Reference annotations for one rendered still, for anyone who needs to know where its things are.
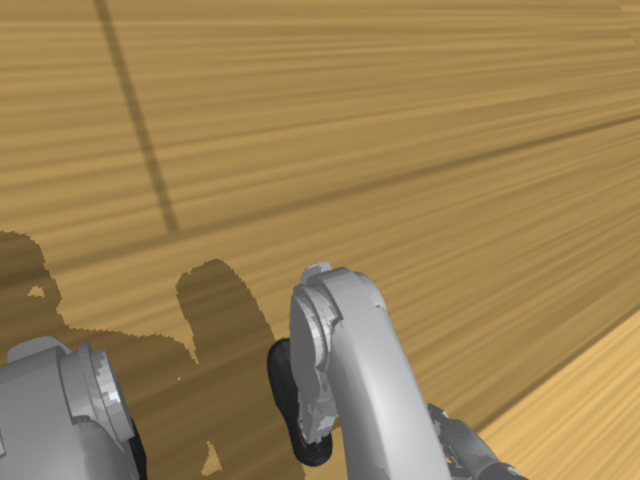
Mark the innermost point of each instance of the right robot foot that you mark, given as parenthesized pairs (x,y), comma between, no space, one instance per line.
(285,394)

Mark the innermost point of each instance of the right robot hand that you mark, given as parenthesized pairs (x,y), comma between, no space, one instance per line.
(469,454)

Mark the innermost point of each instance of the left robot foot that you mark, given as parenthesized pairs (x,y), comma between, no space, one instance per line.
(138,454)

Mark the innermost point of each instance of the right robot arm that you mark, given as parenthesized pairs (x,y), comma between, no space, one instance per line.
(500,471)

